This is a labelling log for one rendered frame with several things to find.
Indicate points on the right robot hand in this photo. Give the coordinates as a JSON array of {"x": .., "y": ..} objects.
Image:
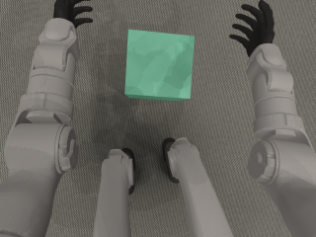
[{"x": 262, "y": 29}]

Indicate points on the right robot upper arm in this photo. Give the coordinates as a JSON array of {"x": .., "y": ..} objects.
[{"x": 287, "y": 172}]

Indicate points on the left robot upper arm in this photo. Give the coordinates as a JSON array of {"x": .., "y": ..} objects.
[{"x": 37, "y": 155}]

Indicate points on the right robot shin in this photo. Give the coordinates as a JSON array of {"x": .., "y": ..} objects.
[{"x": 183, "y": 140}]

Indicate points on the left robot shin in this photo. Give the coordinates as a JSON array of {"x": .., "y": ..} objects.
[{"x": 113, "y": 152}]

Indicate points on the robot shin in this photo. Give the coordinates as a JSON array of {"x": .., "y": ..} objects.
[
  {"x": 183, "y": 140},
  {"x": 113, "y": 152}
]

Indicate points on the robot right forearm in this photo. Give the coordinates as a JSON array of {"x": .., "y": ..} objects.
[{"x": 273, "y": 97}]

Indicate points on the carton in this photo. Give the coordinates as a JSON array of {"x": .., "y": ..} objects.
[{"x": 159, "y": 66}]

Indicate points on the robot left forearm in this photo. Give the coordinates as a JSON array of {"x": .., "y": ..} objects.
[{"x": 52, "y": 77}]

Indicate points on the left robot hand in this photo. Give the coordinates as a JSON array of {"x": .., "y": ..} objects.
[{"x": 64, "y": 9}]

